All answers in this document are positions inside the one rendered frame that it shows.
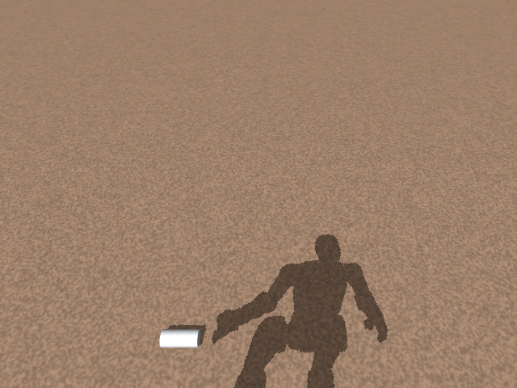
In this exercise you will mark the can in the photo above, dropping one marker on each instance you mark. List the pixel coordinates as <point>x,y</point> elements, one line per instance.
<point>180,338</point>

